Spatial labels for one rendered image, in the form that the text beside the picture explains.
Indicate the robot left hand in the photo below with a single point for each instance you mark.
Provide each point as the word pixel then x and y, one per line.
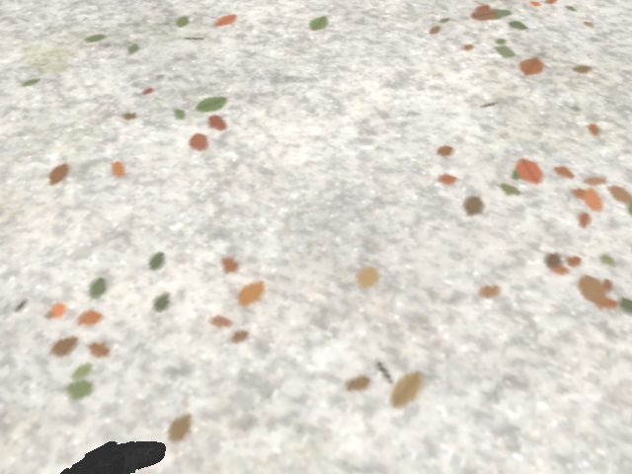
pixel 124 458

